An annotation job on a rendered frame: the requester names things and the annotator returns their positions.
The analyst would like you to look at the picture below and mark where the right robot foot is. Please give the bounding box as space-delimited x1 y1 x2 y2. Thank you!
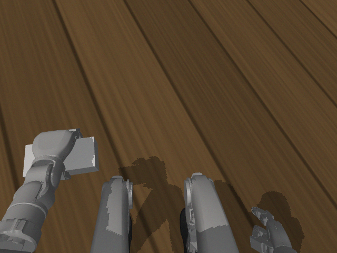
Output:
180 208 197 253

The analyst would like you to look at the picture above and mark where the right robot hand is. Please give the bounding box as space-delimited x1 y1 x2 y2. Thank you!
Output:
250 207 292 253

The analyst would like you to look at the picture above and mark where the carton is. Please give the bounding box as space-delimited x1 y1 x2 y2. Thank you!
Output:
23 137 99 178

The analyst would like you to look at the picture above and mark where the left robot arm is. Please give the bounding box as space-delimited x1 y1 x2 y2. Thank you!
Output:
0 156 64 253

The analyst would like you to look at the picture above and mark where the left robot hand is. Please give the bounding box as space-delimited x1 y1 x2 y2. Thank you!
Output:
32 128 83 180

